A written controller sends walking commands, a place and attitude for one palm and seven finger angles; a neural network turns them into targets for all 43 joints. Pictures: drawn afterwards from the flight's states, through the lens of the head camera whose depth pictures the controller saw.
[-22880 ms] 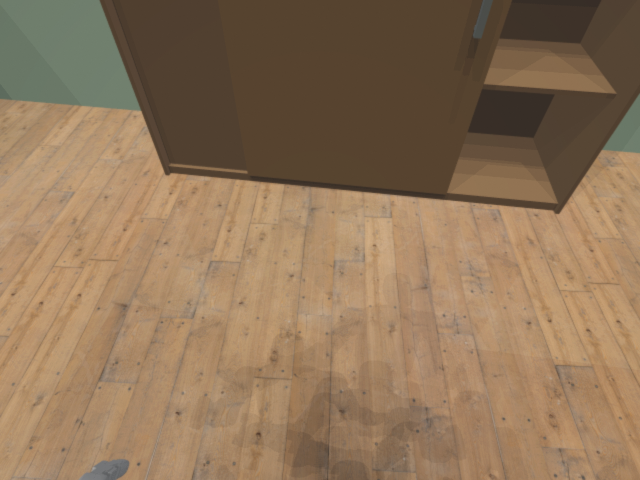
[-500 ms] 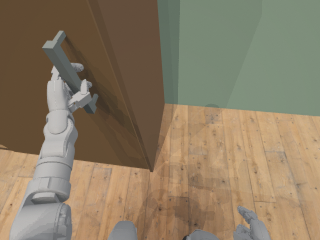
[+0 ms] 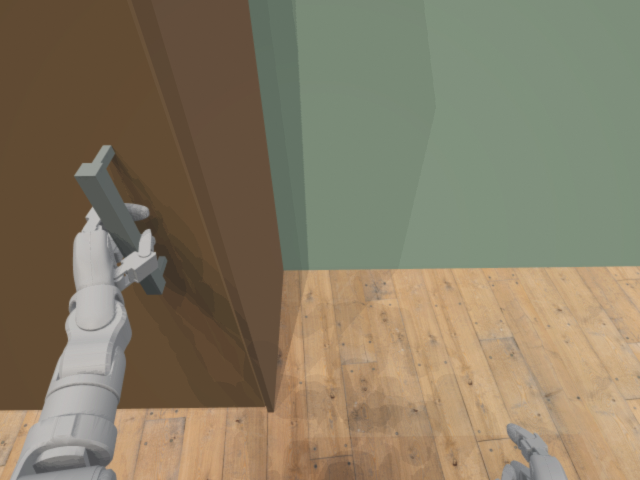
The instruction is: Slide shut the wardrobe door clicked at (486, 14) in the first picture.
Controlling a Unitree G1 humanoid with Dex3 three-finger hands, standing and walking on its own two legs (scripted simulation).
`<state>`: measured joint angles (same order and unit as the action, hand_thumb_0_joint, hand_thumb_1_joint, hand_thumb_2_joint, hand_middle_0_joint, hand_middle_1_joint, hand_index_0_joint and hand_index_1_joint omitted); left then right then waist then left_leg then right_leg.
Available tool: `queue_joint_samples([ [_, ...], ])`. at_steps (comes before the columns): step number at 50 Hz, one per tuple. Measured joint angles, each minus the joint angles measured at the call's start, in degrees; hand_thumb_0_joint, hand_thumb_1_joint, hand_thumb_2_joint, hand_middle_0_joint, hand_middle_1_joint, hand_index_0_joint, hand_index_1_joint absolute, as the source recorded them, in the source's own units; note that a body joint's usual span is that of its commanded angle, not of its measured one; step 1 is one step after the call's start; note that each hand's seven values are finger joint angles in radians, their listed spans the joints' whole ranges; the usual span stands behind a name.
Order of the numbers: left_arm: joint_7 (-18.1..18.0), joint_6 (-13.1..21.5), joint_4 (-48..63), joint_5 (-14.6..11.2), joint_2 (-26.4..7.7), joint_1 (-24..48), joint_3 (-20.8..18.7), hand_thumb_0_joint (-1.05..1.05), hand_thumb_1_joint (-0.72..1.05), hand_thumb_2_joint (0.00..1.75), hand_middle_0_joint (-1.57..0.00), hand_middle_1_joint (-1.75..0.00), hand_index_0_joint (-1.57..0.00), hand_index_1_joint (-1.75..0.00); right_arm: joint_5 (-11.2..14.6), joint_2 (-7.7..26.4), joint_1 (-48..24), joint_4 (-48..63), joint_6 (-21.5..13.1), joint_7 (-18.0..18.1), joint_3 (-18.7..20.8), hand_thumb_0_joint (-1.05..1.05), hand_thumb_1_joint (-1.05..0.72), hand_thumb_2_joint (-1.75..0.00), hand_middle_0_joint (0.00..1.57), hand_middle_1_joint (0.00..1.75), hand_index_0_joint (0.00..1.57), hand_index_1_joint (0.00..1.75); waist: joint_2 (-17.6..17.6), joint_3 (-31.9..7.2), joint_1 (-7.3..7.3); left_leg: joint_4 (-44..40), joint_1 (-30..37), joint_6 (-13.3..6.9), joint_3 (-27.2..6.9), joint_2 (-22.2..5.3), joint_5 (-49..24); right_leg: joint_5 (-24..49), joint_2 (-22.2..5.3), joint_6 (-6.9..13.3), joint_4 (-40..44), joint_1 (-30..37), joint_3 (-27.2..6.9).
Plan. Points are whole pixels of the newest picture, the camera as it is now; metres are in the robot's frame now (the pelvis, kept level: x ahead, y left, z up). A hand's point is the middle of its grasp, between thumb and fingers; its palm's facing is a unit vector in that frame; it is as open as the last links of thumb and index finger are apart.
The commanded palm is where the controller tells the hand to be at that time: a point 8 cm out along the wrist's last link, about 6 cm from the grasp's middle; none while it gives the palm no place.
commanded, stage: stop walking and hold the door there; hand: left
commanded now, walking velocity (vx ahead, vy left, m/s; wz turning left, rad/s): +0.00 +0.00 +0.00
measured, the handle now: (133, 227) +0.41 +0.28 +0.09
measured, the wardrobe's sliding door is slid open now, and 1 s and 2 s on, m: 0.00 0.00 0.00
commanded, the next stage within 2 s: loosen the grip on the handle in 0.48 s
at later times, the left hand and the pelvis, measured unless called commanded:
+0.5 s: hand (145, 258) +0.36 +0.25 +0.09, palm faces +0.30 -0.93 -0.19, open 5.8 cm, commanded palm +0.33 +0.27 +0.09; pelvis +0.00 +0.04 +0.00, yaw -1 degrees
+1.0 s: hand (144, 259) +0.36 +0.25 +0.08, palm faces +0.34 -0.92 -0.20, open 12.9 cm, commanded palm +0.32 +0.29 +0.10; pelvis -0.02 -0.03 -0.02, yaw +6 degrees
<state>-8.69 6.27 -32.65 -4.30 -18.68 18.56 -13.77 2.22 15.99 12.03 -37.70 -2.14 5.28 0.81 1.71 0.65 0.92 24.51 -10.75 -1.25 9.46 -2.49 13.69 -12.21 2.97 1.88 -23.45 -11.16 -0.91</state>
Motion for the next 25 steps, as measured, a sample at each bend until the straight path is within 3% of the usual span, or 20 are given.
queue_joint_samples([
  [12,-0.2,0.0,2.5,0.4,1.9,-2.2,3.7,-0.03,0.71,0.75,-0.39,-1.32,-0.34,-1.40,-0.9,-3.5,3.9,-2.9,0.5,0.4,-2.6,0.01,-0.90,-0.89,0.21,0.30,0.21,0.30,0.1,-1.7,-0.16,-0.7,0.7,-2.2,1.3,2.3,0.4,-0.7,-2.2,-2.3,-0.8,-0.2,-1.4],
  [25,-0.7,-0.4,5.1,0.6,2.8,-2.3,5.3,-0.03,0.71,0.76,-0.37,-1.35,-0.32,-1.40,-1.3,-2.8,2.1,-2.2,-0.1,0.0,-2.0,0.01,-0.90,-0.89,0.21,0.30,0.21,0.30,-0.5,-0.7,-1.00,-0.8,1.0,-2.9,1.9,3.5,0.5,-1.5,-3.3,-3.1,-2.4,-0.8,-2.0],
])
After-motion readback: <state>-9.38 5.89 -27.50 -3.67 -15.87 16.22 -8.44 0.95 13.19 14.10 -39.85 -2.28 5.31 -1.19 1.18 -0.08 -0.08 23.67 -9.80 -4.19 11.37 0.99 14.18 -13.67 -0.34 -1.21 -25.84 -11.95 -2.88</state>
